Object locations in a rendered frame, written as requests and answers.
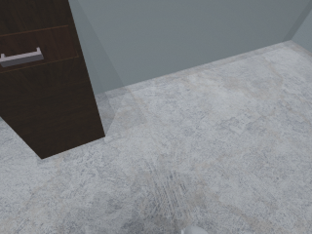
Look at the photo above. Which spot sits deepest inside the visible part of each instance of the drawer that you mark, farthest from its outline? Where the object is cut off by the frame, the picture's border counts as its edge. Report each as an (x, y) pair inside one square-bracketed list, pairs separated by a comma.
[(55, 43)]

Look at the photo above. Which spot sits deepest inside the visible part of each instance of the handle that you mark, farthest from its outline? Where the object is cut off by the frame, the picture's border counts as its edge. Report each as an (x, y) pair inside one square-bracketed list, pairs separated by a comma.
[(19, 59)]

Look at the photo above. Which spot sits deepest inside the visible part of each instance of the cabinet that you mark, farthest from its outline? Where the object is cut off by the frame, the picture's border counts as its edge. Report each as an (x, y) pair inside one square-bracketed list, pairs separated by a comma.
[(50, 105)]

